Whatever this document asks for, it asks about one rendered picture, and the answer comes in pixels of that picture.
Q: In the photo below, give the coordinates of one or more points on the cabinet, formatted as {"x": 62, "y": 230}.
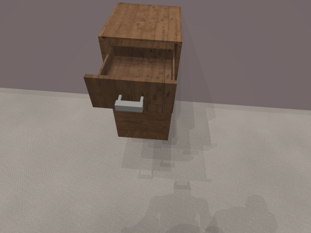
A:
{"x": 143, "y": 25}

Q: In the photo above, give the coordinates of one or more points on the handle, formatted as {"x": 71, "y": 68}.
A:
{"x": 130, "y": 106}

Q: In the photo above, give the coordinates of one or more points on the drawer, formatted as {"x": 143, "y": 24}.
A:
{"x": 135, "y": 72}

